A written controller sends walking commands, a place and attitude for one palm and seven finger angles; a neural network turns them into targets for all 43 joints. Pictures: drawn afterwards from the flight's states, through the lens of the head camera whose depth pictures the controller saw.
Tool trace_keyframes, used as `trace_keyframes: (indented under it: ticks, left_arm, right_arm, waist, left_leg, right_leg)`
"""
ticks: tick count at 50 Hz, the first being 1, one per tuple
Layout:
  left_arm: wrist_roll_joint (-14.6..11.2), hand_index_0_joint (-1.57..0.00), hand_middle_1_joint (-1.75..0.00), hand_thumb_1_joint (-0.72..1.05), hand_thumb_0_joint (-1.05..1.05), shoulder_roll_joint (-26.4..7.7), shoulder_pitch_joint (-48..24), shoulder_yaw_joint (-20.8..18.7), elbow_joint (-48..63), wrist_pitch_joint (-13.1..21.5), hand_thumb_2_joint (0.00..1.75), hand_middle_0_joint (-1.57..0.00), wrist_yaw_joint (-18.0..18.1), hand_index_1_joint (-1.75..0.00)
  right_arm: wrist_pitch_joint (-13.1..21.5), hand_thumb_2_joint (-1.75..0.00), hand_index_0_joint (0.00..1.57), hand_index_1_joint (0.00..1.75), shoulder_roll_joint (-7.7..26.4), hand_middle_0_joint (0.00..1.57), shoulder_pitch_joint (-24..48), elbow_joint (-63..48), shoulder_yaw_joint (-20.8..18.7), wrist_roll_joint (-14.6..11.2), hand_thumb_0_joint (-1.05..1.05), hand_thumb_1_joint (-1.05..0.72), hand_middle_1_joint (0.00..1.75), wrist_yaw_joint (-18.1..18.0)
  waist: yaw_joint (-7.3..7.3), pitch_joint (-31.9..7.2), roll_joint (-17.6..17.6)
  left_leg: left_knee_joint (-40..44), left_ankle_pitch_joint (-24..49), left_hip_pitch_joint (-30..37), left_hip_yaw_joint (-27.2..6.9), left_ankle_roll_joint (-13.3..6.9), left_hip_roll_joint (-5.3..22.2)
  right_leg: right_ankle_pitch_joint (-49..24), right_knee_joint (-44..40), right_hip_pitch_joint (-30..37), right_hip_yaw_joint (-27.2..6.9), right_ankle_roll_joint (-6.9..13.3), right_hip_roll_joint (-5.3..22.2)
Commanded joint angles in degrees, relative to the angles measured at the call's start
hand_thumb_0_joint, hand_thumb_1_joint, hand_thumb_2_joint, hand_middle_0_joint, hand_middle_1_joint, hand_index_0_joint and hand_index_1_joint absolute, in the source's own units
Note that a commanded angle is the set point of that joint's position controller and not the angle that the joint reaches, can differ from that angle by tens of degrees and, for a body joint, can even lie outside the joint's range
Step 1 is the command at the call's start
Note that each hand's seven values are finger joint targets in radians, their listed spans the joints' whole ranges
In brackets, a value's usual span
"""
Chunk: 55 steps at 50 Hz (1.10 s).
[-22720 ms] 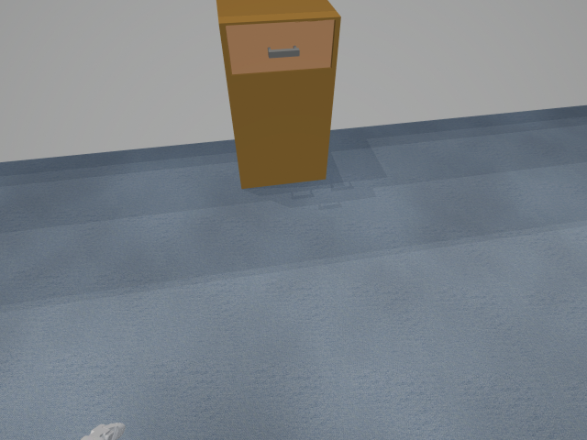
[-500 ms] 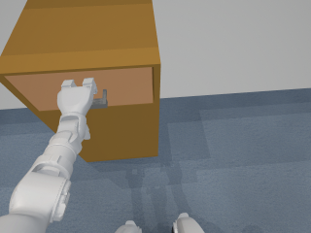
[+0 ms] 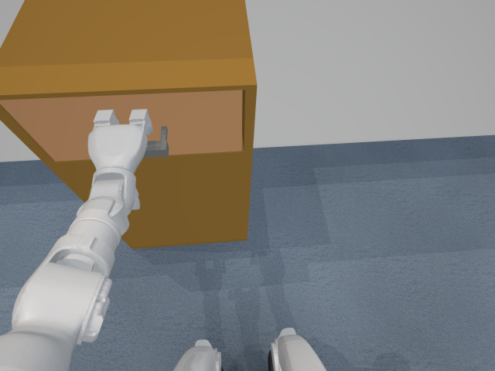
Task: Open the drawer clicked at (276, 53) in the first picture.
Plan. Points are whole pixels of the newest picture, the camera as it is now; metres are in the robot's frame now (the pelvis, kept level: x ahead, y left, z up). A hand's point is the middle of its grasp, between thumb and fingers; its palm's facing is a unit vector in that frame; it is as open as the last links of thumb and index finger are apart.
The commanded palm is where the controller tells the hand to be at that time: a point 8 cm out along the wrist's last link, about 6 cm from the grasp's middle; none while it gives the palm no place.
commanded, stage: lower the fingers behind the handle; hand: left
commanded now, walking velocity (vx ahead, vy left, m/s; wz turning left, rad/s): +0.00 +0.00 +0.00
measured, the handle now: (136, 141) +0.52 +0.20 +0.00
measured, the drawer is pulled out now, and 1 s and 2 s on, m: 0.00 0.00 0.00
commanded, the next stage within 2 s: lift the fingers back up to retry in 0.34 s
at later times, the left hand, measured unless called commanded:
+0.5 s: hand (129, 161) +0.47 +0.20 +0.00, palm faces -0.01 +0.03 -1.00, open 13.8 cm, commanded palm +0.45 +0.21 +0.04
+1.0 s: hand (121, 152) +0.48 +0.21 +0.03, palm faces -0.04 -0.04 -1.00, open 13.6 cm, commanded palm +0.45 +0.21 +0.11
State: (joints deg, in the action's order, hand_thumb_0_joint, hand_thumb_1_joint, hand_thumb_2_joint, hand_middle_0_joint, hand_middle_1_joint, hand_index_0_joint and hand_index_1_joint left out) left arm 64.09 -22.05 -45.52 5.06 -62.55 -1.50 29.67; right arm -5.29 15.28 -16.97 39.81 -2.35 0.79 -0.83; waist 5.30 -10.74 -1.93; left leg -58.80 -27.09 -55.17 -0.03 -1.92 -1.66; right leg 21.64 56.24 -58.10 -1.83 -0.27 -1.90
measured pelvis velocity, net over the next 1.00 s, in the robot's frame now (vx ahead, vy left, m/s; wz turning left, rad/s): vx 0.03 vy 0.00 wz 0.00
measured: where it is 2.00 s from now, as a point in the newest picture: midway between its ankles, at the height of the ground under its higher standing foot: outside the picture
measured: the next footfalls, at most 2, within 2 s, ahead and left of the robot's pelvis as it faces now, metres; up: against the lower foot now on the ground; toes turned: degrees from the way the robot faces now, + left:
none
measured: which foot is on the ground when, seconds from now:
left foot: down 0.00-1.00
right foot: down 0.00-1.00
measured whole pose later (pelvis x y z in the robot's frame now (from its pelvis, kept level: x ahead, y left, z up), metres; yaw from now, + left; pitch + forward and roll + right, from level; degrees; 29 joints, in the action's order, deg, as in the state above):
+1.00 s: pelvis +0.03 +0.00 +0.03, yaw +0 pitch +20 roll -1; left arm 62.5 -23.1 -38.3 2.7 -55.9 2.5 23.4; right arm -5.2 14.6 -18.7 40.1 -3.1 0.5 -1.4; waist 4.8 -8.7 -3.1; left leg -48.9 -25.3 -43.1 -0.5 -1.7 -1.0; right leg 19.9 46.2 -45.9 -1.7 0.1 -2.3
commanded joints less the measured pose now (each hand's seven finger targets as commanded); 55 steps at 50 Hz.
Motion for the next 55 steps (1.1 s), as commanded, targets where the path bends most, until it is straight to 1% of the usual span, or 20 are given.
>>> trace_keyframes:
  ticks: [1, 4, 6, 10, 12, 16, 22, 26, 28, 31, 34, 36, 40, 41, 42, 45, 46, 49, 54, 55]
  left_arm:
    - [-0.84, -0.30, -1.20, -0.50, 0.00, -11.90, -16.56, -2.38, 1.90, -2.81, 0.30, -0.30, -2.73, -1.20]
    - [-1.48, -0.30, -1.20, -0.50, 0.00, -12.08, -17.43, -2.08, 0.45, -3.21, 0.30, -0.30, -3.80, -1.20]
    - [-1.61, -0.30, -1.20, -0.50, 0.00, -13.93, -17.00, -2.97, 0.27, -2.91, 0.30, -0.30, -4.49, -1.20]
    - [-2.15, -0.30, -1.20, -0.50, 0.00, -14.91, -18.67, -2.83, 0.23, -2.01, 0.30, -0.30, -5.89, -1.20]
    - [-1.74, -0.30, -1.20, -0.50, 0.00, -13.91, -18.93, -1.74, -0.30, -1.63, 0.30, -0.30, -6.33, -1.20]
    - [-1.65, -0.30, -1.20, -0.50, 0.00, -14.99, -18.05, -2.93, 0.53, -0.61, 0.30, -0.30, -6.38, -1.20]
    - [-2.15, -0.30, -1.20, -0.50, 0.00, -15.20, -18.68, -3.08, 1.64, 0.12, 0.30, -0.30, -6.28, -1.20]
    - [-2.59, -0.30, -1.20, -0.50, 0.00, -17.24, -20.24, -5.08, 7.19, 0.61, 0.30, -0.30, -5.58, -1.20]
    - [-2.77, -0.30, -1.20, -0.50, 0.00, -15.84, -22.18, -3.81, 8.10, 0.64, 0.30, -0.30, -5.41, -1.20]
    - [-2.77, -0.30, -1.20, -0.50, 0.00, -18.02, -23.47, -5.30, 9.13, 0.94, 0.30, -0.30, -4.85, -1.20]
    - [-2.70, -0.30, -1.20, -0.50, 0.00, -20.04, -25.51, -6.86, 11.93, 1.76, 0.30, -0.30, -4.29, -1.20]
    - [-2.22, -0.30, -1.20, -0.50, 0.00, -18.10, -24.39, -5.91, 13.05, 2.32, 0.30, -0.30, -3.94, -1.20]
    - [-2.04, -0.30, -1.20, -0.50, 0.00, -19.11, -23.50, -7.86, 18.22, 4.17, 0.30, -0.30, -3.05, -1.20]
    - [-2.23, -0.30, -1.20, -0.50, 0.00, -16.55, -22.43, -6.27, 18.24, 4.26, 0.30, -0.30, -2.98, -1.20]
    - [-2.18, -0.30, -1.20, -0.50, 0.00, -16.88, -22.26, -6.70, 18.13, 4.22, 0.30, -0.30, -2.73, -1.20]
    - [-1.96, -0.30, -1.20, -0.50, 0.00, -17.26, -21.27, -7.21, 19.52, 4.00, 0.30, -0.30, -2.17, -1.20]
    - [-2.10, -0.30, -1.20, -0.50, 0.00, -17.56, -20.62, -7.64, 19.48, 3.68, 0.30, -0.30, -2.20, -1.20]
    - [-2.53, -0.30, -1.20, -0.50, 0.00, -17.24, -21.66, -7.39, 23.47, 3.87, 0.30, -0.30, -2.44, -1.20]
    - [-2.95, -0.30, -1.20, -0.50, 0.00, -15.04, -18.07, -6.51, 24.84, 3.74, 0.30, -0.30, -3.35, -1.20]
    - [-2.56, -0.30, -1.20, -0.50, 0.00, -14.82, -15.50, -6.66, 23.02, 3.43, 0.30, -0.30, -3.54, -1.20]
  right_arm:
    - [1.05, -0.90, 0.20, 0.30, 8.57, 0.20, -7.48, -3.63, -2.61, 0.05, 0.00, -0.90, 0.30, -0.79]
    - [1.07, -0.90, 0.20, 0.30, 8.53, 0.20, -7.37, -3.72, -2.24, -0.09, 0.00, -0.90, 0.30, -1.15]
    - [1.22, -0.90, 0.20, 0.30, 8.69, 0.20, -7.33, -4.02, -1.94, -0.23, 0.00, -0.90, 0.30, -1.52]
    - [1.80, -0.90, 0.20, 0.30, 8.72, 0.20, -7.57, -4.38, -1.50, -0.37, 0.00, -0.90, 0.30, -2.03]
    - [2.11, -0.90, 0.20, 0.30, 8.71, 0.20, -7.64, -4.52, -1.40, -0.48, 0.00, -0.90, 0.30, -2.22]
    - [2.57, -0.90, 0.20, 0.30, 8.70, 0.20, -8.29, -4.49, -1.49, -0.31, 0.00, -0.90, 0.30, -2.21]
    - [3.05, -0.90, 0.20, 0.30, 8.76, 0.20, -8.48, -4.45, -1.52, -0.50, 0.00, -0.90, 0.30, -2.20]
    - [2.90, -0.90, 0.20, 0.30, 8.57, 0.20, -8.73, -5.05, -2.06, -0.48, 0.00, -0.90, 0.30, -2.10]
    - [2.96, -0.90, 0.20, 0.30, 8.34, 0.20, -8.73, -4.85, -2.17, -0.61, 0.00, -0.90, 0.30, -2.22]
    - [2.93, -0.90, 0.20, 0.30, 8.57, 0.20, -8.73, -4.32, -2.15, -0.65, 0.00, -0.90, 0.30, -2.26]
    - [2.88, -0.90, 0.20, 0.30, 8.55, 0.20, -8.61, -4.27, -2.37, -0.38, 0.00, -0.90, 0.30, -2.40]
    - [2.84, -0.90, 0.20, 0.30, 8.27, 0.20, -8.91, -4.09, -2.71, -0.33, 0.00, -0.90, 0.30, -2.17]
    - [2.43, -0.90, 0.20, 0.30, 7.96, 0.20, -8.74, -3.96, -3.24, 0.03, 0.00, -0.90, 0.30, -1.68]
    - [2.40, -0.90, 0.20, 0.30, 7.77, 0.20, -8.31, -4.02, -3.38, 0.02, 0.00, -0.90, 0.30, -1.49]
    - [2.29, -0.90, 0.20, 0.30, 7.78, 0.20, -8.19, -3.77, -3.41, 0.02, 0.00, -0.90, 0.30, -1.39]
    - [1.85, -0.90, 0.20, 0.30, 7.73, 0.20, -7.71, -3.65, -3.64, 0.07, 0.00, -0.90, 0.30, -1.06]
    - [1.58, -0.90, 0.20, 0.30, 7.81, 0.20, -7.58, -3.49, -3.63, -0.05, 0.00, -0.90, 0.30, -0.98]
    - [1.25, -0.90, 0.20, 0.30, 7.52, 0.20, -6.53, -4.06, -3.87, 0.00, 0.00, -0.90, 0.30, -0.88]
    - [0.71, -0.90, 0.20, 0.30, 7.07, 0.20, -5.58, -4.38, -4.13, -0.13, 0.00, -0.90, 0.30, -0.67]
    - [0.51, -0.90, 0.20, 0.30, 6.94, 0.20, -5.63, -4.16, -4.08, -0.26, 0.00, -0.90, 0.30, -0.57]
  waist:
    - [1.99, -18.17, 2.80]
    - [2.87, -16.39, 3.89]
    - [2.49, -16.38, 4.15]
    - [3.18, -16.20, 4.34]
    - [3.55, -14.92, 4.63]
    - [2.77, -17.73, 4.07]
    - [2.95, -17.00, 4.00]
    - [1.30, -23.43, 0.74]
    - [2.37, -22.09, 1.60]
    - [2.07, -21.63, 1.17]
    - [1.86, -23.88, 0.80]
    - [1.55, -24.17, -0.43]
    - [0.14, -27.16, -2.62]
    - [0.46, -25.86, -3.44]
    - [0.44, -23.95, -2.41]
    - [0.07, -24.38, -3.11]
    - [0.07, -23.37, -1.72]
    - [-0.37, -24.34, -4.03]
    - [-0.88, -23.65, -3.18]
    - [-1.08, -22.72, -1.52]
  left_leg:
    - [7.51, 11.06, 8.86, 0.33, -0.57, 0.04]
    - [7.47, 8.60, 7.46, 0.17, -0.78, 0.02]
    - [7.35, 7.23, 6.46, 0.36, -0.93, -0.08]
    - [6.81, 4.94, 4.47, 0.49, -1.24, -0.16]
    - [6.74, 3.84, 4.10, 0.17, -1.21, -0.10]
    - [5.97, 4.82, 3.90, 0.28, -1.28, -0.11]
    - [5.72, 3.41, 2.87, 0.20, -1.28, -0.06]
    - [7.45, 7.03, 8.60, 0.17, -1.16, -0.11]
    - [8.14, 6.85, 9.56, 0.08, -1.22, -0.02]
    - [9.62, 7.19, 11.12, -0.22, -1.20, 0.09]
    - [10.44, 9.48, 13.37, -0.20, -1.28, 0.03]
    - [11.26, 12.77, 16.85, -0.32, -1.02, 0.14]
    - [12.15, 20.35, 22.42, -0.55, -0.42, 0.28]
    - [12.51, 21.42, 23.40, -0.31, -0.27, 0.31]
    - [12.98, 21.53, 23.23, -0.30, -0.28, 0.43]
    - [13.77, 25.18, 25.32, -0.09, -0.20, 0.33]
    - [14.15, 25.85, 25.45, -0.18, -0.22, 0.42]
    - [15.10, 30.27, 28.86, -0.03, 0.04, 0.44]
    - [16.01, 36.61, 31.88, -0.17, 0.35, 0.74]
    - [16.16, 37.22, 31.46, -0.38, 0.39, 0.85]
  right_leg:
    - [-7.21, -7.30, 14.87, 2.18, 2.39, -0.43]
    - [-5.00, -7.86, 14.00, 2.06, 2.30, -0.37]
    - [-3.92, -7.96, 14.47, 1.69, 2.11, -0.21]
    - [-1.98, -7.96, 14.23, 1.30, 1.78, 0.01]
    - [-0.59, -7.87, 12.46, 1.55, 1.86, -0.02]
    - [-1.72, -6.90, 13.45, 1.40, 1.94, -0.01]
    - [-0.10, -6.94, 12.62, 1.34, 1.83, 0.02]
    - [-3.48, -7.57, 16.95, 1.33, 1.99, -0.18]
    - [-3.25, -8.86, 17.03, 1.39, 1.73, -0.20]
    - [-3.42, -9.89, 18.20, 1.46, 1.77, -0.29]
    - [-5.60, -10.82, 20.87, 1.13, 1.79, -0.31]
    - [-8.45, -11.31, 21.31, 1.59, 2.01, -0.60]
    - [-14.61, -11.56, 24.24, 2.06, 2.41, -0.96]
    - [-15.43, -12.07, 24.02, 2.20, 2.45, -1.03]
    - [-15.49, -12.57, 24.26, 2.37, 2.43, -1.05]
    - [-18.69, -13.33, 26.44, 2.31, 2.52, -1.13]
    - [-19.62, -13.62, 27.19, 2.42, 2.54, -1.19]
    - [-22.92, -14.28, 29.56, 2.38, 2.74, -1.10]
    - [-26.46, -15.13, 31.74, 2.68, 2.70, -1.10]
    - [-26.76, -15.02, 31.57, 2.78, 2.56, -1.16]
